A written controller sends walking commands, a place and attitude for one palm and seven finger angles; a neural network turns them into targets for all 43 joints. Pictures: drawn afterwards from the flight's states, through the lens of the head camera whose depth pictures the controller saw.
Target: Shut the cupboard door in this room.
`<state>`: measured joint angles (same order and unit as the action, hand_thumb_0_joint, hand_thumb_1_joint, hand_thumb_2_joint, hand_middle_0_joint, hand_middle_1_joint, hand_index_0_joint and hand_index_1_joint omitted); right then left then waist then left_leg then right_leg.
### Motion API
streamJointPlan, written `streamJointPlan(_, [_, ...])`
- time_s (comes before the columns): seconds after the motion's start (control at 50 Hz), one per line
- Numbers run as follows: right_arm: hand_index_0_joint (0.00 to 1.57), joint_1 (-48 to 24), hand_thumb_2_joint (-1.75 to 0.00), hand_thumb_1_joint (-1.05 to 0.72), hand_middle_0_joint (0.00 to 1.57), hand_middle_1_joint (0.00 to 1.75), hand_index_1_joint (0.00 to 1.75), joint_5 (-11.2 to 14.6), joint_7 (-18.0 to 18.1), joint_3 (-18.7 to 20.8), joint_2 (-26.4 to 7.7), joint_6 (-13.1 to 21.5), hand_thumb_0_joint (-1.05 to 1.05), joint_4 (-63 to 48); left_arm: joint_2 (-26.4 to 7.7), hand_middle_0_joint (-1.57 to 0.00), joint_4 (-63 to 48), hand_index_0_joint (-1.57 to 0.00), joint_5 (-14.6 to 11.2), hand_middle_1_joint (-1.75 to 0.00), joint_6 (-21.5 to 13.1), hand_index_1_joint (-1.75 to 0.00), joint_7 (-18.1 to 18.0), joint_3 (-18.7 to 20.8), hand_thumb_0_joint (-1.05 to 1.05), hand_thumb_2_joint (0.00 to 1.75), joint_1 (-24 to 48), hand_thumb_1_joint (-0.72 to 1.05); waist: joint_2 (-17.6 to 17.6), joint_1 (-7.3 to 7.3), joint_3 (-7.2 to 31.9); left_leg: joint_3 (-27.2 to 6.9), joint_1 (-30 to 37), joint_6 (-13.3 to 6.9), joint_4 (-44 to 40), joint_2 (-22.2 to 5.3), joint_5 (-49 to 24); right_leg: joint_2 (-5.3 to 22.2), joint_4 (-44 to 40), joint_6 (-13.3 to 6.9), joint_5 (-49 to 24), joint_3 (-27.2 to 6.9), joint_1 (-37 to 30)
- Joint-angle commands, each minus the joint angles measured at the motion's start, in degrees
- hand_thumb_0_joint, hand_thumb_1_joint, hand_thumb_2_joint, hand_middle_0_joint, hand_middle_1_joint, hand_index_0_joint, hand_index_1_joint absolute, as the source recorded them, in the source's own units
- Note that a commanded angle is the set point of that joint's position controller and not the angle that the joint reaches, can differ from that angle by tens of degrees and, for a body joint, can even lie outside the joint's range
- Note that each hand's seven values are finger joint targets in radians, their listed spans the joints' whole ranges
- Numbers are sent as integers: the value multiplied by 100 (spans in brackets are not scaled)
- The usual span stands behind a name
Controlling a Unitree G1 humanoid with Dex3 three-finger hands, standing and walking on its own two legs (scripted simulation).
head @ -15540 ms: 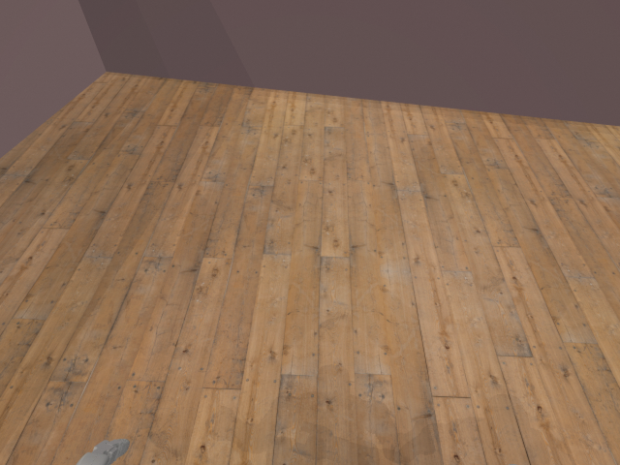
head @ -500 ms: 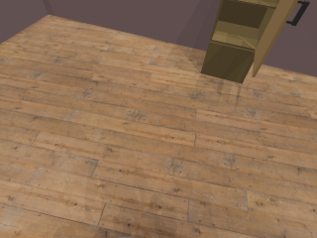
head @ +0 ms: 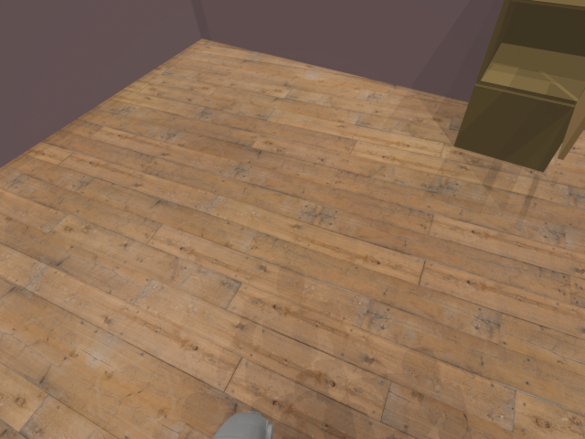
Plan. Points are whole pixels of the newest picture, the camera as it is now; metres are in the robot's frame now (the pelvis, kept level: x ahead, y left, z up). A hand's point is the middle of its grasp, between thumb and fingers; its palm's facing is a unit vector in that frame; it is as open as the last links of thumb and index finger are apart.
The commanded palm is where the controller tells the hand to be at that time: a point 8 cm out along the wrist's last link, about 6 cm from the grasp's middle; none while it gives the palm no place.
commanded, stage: turn or walk to find it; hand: left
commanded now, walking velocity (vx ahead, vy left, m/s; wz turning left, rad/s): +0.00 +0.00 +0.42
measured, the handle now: out of the picture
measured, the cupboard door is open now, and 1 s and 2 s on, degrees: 88 88 88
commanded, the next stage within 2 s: none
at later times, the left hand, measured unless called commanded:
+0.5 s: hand out of the picture -0.02 +0.26 -0.18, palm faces +0.27 -0.93 -0.24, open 7.4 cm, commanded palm none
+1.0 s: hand out of the picture +0.00 +0.17 -0.14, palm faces +0.39 -0.87 -0.30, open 7.4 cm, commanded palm none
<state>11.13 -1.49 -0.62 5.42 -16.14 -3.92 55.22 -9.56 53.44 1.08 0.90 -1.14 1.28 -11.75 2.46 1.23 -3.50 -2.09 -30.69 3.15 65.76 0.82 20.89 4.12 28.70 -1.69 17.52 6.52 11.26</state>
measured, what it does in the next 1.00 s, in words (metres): steps on the spot, turning left: left foot, then right foot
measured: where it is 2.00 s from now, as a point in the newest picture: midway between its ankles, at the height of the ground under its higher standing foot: outside the picture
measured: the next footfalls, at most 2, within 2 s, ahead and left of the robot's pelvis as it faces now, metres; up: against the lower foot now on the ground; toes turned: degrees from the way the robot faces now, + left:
left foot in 0.30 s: +0.00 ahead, +0.15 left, +0.00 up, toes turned +14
right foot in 0.80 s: +0.07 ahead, -0.09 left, +0.00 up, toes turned +15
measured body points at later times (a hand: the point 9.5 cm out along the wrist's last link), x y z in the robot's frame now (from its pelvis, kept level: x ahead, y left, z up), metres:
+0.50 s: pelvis -0.01 +0.04 +0.00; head +0.02 +0.08 +0.45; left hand -0.04 +0.31 -0.16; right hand +0.16 -0.16 -0.13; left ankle -0.04 +0.14 -0.74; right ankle +0.00 -0.12 -0.66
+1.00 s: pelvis -0.01 -0.04 +0.00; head +0.04 -0.08 +0.45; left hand -0.02 +0.22 -0.11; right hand +0.11 -0.27 -0.18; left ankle -0.11 +0.11 -0.64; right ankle +0.03 -0.10 -0.74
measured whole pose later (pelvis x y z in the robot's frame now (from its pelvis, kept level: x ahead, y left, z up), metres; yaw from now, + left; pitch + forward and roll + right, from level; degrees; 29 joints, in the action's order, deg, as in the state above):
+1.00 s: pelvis -0.01 -0.04 +0.00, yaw +25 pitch -1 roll +4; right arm 15.3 -1.4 -0.7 5.1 -15.2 -4.5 57.4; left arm -8.4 52.2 0.7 0.5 -1.1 0.7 -10.4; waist 3.4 2.2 -3.9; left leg -2.6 -28.0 3.4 67.7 0.2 20.4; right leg 4.3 28.4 -3.2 15.4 8.5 12.3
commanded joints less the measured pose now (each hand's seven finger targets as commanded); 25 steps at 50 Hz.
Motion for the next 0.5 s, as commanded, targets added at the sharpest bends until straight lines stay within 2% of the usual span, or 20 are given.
streamJointPlan(0.0, [20, -103, -90, -90, 20, 30, 30, 27, -20, -2, -200, 67, 0, -297, -1082, -20, -286, -20, 7, -30, -195, -30, -76, 263, 0, 90, -290, 90, -1211, -169, 275, 49, -360, 135, 110, -199, -41, 1314, -809, -451, -2943, -707, -709])
streamJointPlan(0.06, [20, -506, -90, -90, 20, 30, 30, 43, -6, -78, -171, 81, 0, -385, -1167, -20, -135, -20, 42, -30, -182, -30, -88, 281, 0, 90, -725, 90, -1244, -370, 351, 181, -292, 158, -525, -243, 293, 1449, -619, -552, -3706, -707, -1120])
streamJointPlan(0.16, [20, -808, -90, -90, 20, 30, 30, 111, 6, -201, -68, 175, 0, -469, -1387, -20, 10, -20, 90, -30, -127, -30, -97, 352, 0, 90, -914, 90, -1483, -515, 558, 535, 439, 24, -2128, -231, 607, 1589, -282, -655, -4220, -591, -1278])
streamJointPlan(0.2, [20, -640, -90, -90, 20, 30, 30, 124, 14, -206, -88, 195, 0, -419, -1450, -20, 36, -20, 76, -30, -109, -30, -81, 360, 0, 90, -802, 90, -1533, -405, 592, 682, 880, -43, -2700, -162, 303, 1567, -149, -551, -4104, -448, -1103])
streamJointPlan(0.22, [20, -495, -90, -90, 20, 30, 30, 120, 20, -205, -123, 215, 0, -373, -1456, -20, 49, -20, 59, -30, -102, -30, -77, 367, 0, 90, -718, 90, -1481, -308, 668, 735, 1244, -74, -3165, -153, -79, 1532, -12, -435, -3873, -354, -946])
streamJointPlan(0.24, [20, -298, -90, -90, 20, 30, 30, 115, 14, -184, -187, 245, 0, -327, -1451, -20, 58, -20, 23, -30, -94, -30, -70, 376, 0, 90, -566, 90, -1343, -151, 695, 721, 1757, -112, -3856, -202, -727, 1432, 282, -239, -3463, -147, -665])
streamJointPlan(0.26, [20, -21, -90, -90, 20, 30, 30, 89, 13, -121, -443, 310, 0, -267, -1344, -20, -1, -20, -25, -30, -76, -30, -54, 355, 0, 90, -564, 90, -647, 8, 933, 405, 2667, -258, -4407, -498, -1813, 1215, 981, 55, -2790, 133, -76])
streamJointPlan(0.28, [20, 271, -90, -90, 20, 30, 30, 45, 39, 12, -1010, 368, 0, -250, -1027, -20, -164, -20, -65, -30, -53, -30, -23, 304, 0, 90, -623, 90, 943, 143, 1169, -1331, 3764, -891, -4380, -1877, -3937, 477, 2130, 477, 83, 402, 1488])
streamJointPlan(0.3, [20, 541, -90, -90, 20, 30, 30, 101, 72, 77, -1257, 298, 0, -135, -849, -20, -298, -20, -27, -30, -7, -30, -48, 183, 0, 90, -355, 90, 1280, 254, 1106, -1739, 3633, -1513, -4341, -2531, -5548, 224, 2878, 580, 2197, 18, 1948])
streamJointPlan(0.32, [20, 492, -90, -90, 20, 30, 30, 85, 104, 58, -1127, 265, 0, -99, -942, -20, -267, -20, -10, -30, 58, -30, -67, 218, 0, 90, -215, 90, 818, 237, 878, -1275, 3338, -1599, -4310, -2443, -5263, 297, 3295, 530, 1973, -291, 1924])
streamJointPlan(0.34, [20, 309, -90, -90, 20, 30, 30, 73, 155, -3, -950, 298, 0, -129, -911, -20, -185, -20, -11, -30, 104, -30, -70, 231, 0, 90, -105, 90, 1050, 179, 761, -1205, 2980, -1474, -4424, -2103, -4877, 345, 3417, 569, 1637, -486, 1932])
streamJointPlan(0.38, [20, -79, -90, -90, 20, 30, 30, 58, 182, -63, -732, 306, 0, -260, -989, -20, -115, -20, -23, -30, 97, -30, -13, 288, 0, 90, 12, 90, 787, 35, 377, -897, 2648, -1290, -4453, -1701, -4476, 302, 3641, 608, 1026, -535, 1995])
streamJointPlan(0.4, [20, -166, -90, -90, 20, 30, 30, 64, 179, -83, -689, 329, 0, -286, -967, -20, -72, -20, -21, -30, 93, -30, 13, 294, 0, 90, -108, 90, 635, -68, 428, -750, 2660, -1219, -4462, -1543, -4289, 250, 3665, 633, 829, -502, 1953])
streamJointPlan(0.44, [20, -197, -90, -90, 20, 30, 30, 85, 160, -83, -677, 357, 0, -337, -953, -20, -29, -20, -20, -30, 99, -30, 42, 292, 0, 90, -204, 90, 497, -136, 438, -604, 2537, -1133, -4587, -1390, -3830, 220, 3628, 678, 530, -468, 1859])
streamJointPlan(0.48, [20, -127, -90, -90, 20, 30, 30, 82, 142, -61, -657, 371, 0, -348, -940, -20, -68, -20, -10, -30, 116, -30, 36, 290, 0, 90, -159, 90, 491, -133, 416, -651, 2472, -1125, -4681, -1325, -3562, 192, 3559, 729, 364, -490, 1874])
